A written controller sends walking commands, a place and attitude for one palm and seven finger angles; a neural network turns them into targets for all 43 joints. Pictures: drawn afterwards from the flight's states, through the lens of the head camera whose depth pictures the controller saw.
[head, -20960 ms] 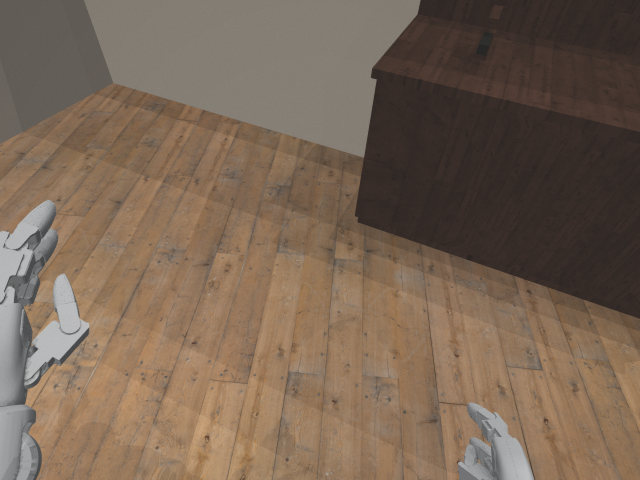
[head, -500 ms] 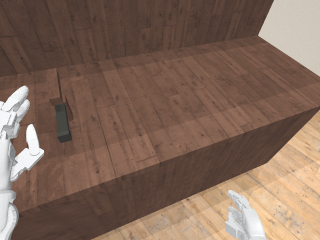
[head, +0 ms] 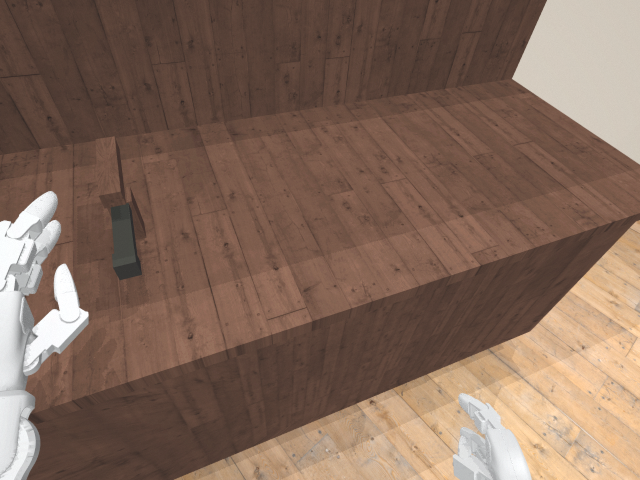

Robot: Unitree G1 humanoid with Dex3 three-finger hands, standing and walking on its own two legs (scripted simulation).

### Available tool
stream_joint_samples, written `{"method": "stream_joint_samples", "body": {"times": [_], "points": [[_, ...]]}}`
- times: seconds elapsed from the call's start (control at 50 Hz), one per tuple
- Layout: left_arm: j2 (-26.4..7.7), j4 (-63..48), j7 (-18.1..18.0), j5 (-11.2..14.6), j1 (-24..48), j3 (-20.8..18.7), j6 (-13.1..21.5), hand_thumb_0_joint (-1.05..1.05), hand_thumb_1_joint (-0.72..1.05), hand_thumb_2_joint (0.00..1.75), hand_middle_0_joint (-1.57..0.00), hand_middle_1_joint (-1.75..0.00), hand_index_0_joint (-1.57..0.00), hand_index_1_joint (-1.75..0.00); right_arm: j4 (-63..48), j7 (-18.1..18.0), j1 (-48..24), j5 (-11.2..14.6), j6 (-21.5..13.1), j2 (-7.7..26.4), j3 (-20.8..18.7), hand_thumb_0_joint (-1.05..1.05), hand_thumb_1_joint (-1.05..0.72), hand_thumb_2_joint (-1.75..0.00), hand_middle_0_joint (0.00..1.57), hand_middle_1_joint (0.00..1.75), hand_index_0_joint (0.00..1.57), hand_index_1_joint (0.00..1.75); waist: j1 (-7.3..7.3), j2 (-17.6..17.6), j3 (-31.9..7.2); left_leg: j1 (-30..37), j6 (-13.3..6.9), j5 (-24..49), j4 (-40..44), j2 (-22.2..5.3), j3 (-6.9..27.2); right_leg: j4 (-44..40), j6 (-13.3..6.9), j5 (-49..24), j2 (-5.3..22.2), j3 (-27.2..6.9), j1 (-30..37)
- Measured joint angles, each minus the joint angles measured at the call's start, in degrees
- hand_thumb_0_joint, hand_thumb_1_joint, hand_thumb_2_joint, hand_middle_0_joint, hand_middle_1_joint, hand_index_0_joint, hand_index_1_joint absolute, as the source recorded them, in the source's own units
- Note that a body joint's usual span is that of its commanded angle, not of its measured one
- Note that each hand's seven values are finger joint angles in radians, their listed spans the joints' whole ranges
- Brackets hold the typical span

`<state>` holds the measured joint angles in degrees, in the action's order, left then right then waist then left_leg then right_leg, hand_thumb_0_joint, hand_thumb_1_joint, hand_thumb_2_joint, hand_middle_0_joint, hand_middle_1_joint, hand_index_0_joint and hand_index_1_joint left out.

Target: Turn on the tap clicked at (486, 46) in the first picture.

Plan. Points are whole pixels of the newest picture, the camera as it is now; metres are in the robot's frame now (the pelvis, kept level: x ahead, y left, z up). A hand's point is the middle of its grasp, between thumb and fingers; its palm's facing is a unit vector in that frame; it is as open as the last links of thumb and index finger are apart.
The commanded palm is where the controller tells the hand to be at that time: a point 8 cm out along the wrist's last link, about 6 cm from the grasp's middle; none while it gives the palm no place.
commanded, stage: look again from close up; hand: left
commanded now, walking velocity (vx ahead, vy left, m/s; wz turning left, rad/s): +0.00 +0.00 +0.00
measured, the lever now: (127, 264) +0.35 +0.30 +0.05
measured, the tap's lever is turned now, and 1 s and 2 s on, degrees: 0 0 0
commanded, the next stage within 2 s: come to a stop and stand still in 0.02 s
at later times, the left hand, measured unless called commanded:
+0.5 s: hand (90, 303) +0.22 +0.24 +0.16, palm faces +0.36 -0.85 -0.38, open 7.5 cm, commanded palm +0.16 +0.28 +0.17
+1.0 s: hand (99, 298) +0.23 +0.25 +0.15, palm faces +0.36 -0.86 -0.35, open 7.4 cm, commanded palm +0.17 +0.28 +0.17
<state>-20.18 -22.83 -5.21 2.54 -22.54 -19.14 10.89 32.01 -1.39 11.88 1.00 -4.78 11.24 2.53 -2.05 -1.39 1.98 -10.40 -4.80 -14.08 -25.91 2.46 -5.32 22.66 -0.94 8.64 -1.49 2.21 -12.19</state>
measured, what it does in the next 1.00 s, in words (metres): stands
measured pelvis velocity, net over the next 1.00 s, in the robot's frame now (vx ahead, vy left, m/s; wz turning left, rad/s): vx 0.01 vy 0.00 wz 0.01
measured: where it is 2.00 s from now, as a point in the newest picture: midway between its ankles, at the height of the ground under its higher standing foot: outside the picture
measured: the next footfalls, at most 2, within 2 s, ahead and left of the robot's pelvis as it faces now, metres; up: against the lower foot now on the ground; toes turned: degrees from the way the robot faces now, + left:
none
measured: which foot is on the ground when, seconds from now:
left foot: down 0.00-1.00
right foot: down 0.00-1.00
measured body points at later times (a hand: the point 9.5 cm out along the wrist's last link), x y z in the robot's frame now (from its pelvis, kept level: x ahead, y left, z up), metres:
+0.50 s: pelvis +0.00 +0.01 +0.00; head +0.02 +0.01 +0.44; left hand +0.20 +0.29 +0.18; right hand +0.17 -0.22 -0.08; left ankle +0.01 +0.05 -0.74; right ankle +0.04 -0.11 -0.74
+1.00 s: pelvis +0.01 +0.00 +0.00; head +0.03 +0.03 +0.45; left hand +0.21 +0.29 +0.17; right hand +0.21 -0.22 -0.05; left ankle +0.01 +0.05 -0.74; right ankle +0.04 -0.11 -0.74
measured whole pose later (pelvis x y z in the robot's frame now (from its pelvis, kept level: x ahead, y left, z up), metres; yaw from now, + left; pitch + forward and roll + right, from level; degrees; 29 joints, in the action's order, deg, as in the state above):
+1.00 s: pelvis +0.01 +0.00 +0.00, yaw +0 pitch -1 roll -1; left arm -21.3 -25.3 -5.0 2.3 -23.0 -20.0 13.1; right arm 30.6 -1.1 10.0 0.8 -7.4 11.0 1.7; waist -1.0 -2.5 3.1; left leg -10.8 -4.6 -15.6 -27.0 2.3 -4.8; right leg 24.3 -1.1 10.7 -1.6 2.7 -12.7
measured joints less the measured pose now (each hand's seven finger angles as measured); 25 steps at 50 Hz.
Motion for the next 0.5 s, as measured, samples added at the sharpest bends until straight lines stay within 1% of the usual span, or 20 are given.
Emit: {"method": "stream_joint_samples", "body": {"times": [0.12, 0.28, 0.3, 0.32, 0.34, 0.36, 0.38, 0.42, 0.46, 0.5], "points": [[0.30, -1.25, -0.15, -0.43, -0.02, 1.07, 0.17, 0.02, 0.89, 0.90, -0.21, -0.30, -0.21, -0.30, 0.15, -0.31, 0.60, -0.18, -0.55, 0.36, -0.11, 0.01, -0.90, -0.90, 0.21, 0.30, 0.20, 0.30, -0.05, -0.44, 0.29, -0.20, 0.00, 0.50, 0.24, -0.20, 0.12, -0.63, -0.25, -0.63, -0.21, 0.14, 0.01], [-0.88, -1.44, -0.34, -0.25, -0.44, -0.29, 0.98, 0.02, 0.88, 0.90, -0.21, -0.30, -0.21, -0.30, 0.60, -0.30, 1.00, -0.19, -0.88, 0.57, -0.46, 0.01, -0.90, -0.90, 0.21, 0.30, 0.20, 0.30, 0.39, -0.18, -0.23, -0.53, 0.05, 0.43, 0.15, -0.35, 0.17, -0.94, -0.33, -0.77, -0.36, 0.18, -0.15], [-2.62, -0.94, 0.75, -2.79, 2.28, -1.13, 0.67, 0.02, 0.88, 0.90, -0.21, -0.30, -0.21, -0.30, 0.31, -0.41, 1.67, -0.90, -1.79, 0.56, -0.81, 0.01, -0.90, -0.90, 0.21, 0.30, 0.20, 0.30, -0.33, -0.24, 0.20, -1.23, 0.01, 0.27, -0.61, -0.48, 0.45, -0.64, -0.18, -0.68, -0.43, 0.50, -0.51], [-5.16, 1.65, 1.77, -3.59, 6.67, -2.39, 2.35, 0.02, 0.88, 0.89, -0.21, -0.30, -0.21, -0.30, 0.63, -0.48, 2.04, -1.04, -2.69, 0.46, -0.80, 0.01, -0.90, -0.90, 0.21, 0.30, 0.20, 0.30, -0.94, -0.72, 0.43, -2.29, -0.06, 0.26, -1.27, -0.33, 0.85, 0.21, -0.19, -0.45, -0.21, 0.96, -1.53], [-6.91, 4.29, 1.98, -3.01, 10.19, -3.85, 3.69, 0.02, 0.88, 0.89, -0.21, -0.30, -0.21, -0.30, 1.18, -0.31, 1.76, -0.97, -3.02, 0.28, -0.57, 0.01, -0.90, -0.90, 0.21, 0.30, 0.20, 0.30, -1.26, -1.18, 0.84, -2.81, -0.05, 0.44, -1.42, -0.16, 1.03, 0.78, -0.35, -0.28, -0.03, 1.18, -2.19], [-7.52, 6.11, 1.61, -1.92, 12.08, -5.33, 4.28, 0.02, 0.88, 0.89, -0.21, -0.30, -0.21, -0.30, 1.40, 0.18, 1.25, -0.68, -3.17, 0.17, -0.43, 0.01, -0.90, -0.90, 0.21, 0.30, 0.20, 0.30, -1.31, -1.31, 1.37, -2.85, -0.02, 0.63, -1.33, -0.13, 0.83, 1.03, -0.57, -0.33, 0.00, 1.00, -2.47], [-7.16, 6.94, 1.12, -0.93, 12.69, -6.43, 4.16, 0.01, 0.88, 0.89, -0.21, -0.30, -0.21, -0.30, 1.13, 0.71, 0.96, -0.42, -3.34, 0.18, -0.51, 0.01, -0.90, -0.90, 0.21, 0.30, 0.20, 0.30, -1.08, -1.08, 1.73, -2.84, 0.02, 0.70, -1.27, -0.07, 0.49, 1.43, -0.64, -0.32, 0.07, 0.67, -2.77], [-4.73, 5.97, 0.36, 0.35, 10.77, -6.83, 3.67, 0.01, 0.89, 0.90, -0.21, -0.30, -0.21, -0.30, 0.21, 1.64, 0.89, -0.12, -3.95, 0.55, -1.04, 0.01, -0.90, -0.90, 0.21, 0.30, 0.20, 0.30, -0.21, 0.13, 2.08, -2.77, -0.26, 0.50, -1.38, 0.26, -0.15, 2.56, -0.31, 0.14, 0.39, 0.03, -3.33], [-1.65, 2.74, 0.21, 0.75, 5.91, -4.65, 3.71, 0.02, 0.89, 0.90, -0.20, -0.30, -0.20, -0.30, -0.33, 2.29, 1.09, 0.21, -4.37, 0.98, -1.50, 0.01, -0.90, -0.90, 0.21, 0.30, 0.20, 0.30, 0.57, 1.53, 2.11, -2.48, -0.76, 0.09, -1.45, 0.63, -0.75, 3.54, 0.21, 0.82, 0.74, -0.60, -3.59], [0.40, -0.75, 0.76, 0.44, 0.49, -1.31, 3.93, 0.02, 0.89, 0.90, -0.20, -0.30, -0.20, -0.30, -0.23, 2.42, 1.40, 0.34, -4.35, 0.97, -1.65, 0.01, -0.90, -0.90, 0.21, 0.30, 0.20, 0.30, 1.21, 2.30, 1.92, -2.16, -0.96, -0.34, -1.52, 0.93, -0.97, 4.24, 0.59, 1.53, 1.02, -0.88, -3.57]]}}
